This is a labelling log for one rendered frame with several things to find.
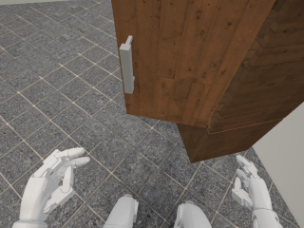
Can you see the robot thigh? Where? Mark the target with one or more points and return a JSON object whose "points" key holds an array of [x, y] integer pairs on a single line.
{"points": [[123, 214], [191, 216]]}

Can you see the cupboard door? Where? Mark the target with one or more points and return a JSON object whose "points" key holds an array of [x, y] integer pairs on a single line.
{"points": [[185, 53]]}

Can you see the robot left hand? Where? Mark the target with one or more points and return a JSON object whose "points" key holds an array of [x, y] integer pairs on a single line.
{"points": [[35, 203]]}

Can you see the robot right thigh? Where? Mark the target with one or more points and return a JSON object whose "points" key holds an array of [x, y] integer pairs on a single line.
{"points": [[191, 216]]}

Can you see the robot right forearm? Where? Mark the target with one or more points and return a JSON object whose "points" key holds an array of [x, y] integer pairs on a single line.
{"points": [[265, 218]]}

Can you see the robot right hand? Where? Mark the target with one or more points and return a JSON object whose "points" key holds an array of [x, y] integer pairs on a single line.
{"points": [[258, 196]]}

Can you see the handle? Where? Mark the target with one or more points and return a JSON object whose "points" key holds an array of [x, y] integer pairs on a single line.
{"points": [[127, 65]]}

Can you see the robot left thigh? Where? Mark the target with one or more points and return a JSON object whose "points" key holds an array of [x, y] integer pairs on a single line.
{"points": [[123, 214]]}

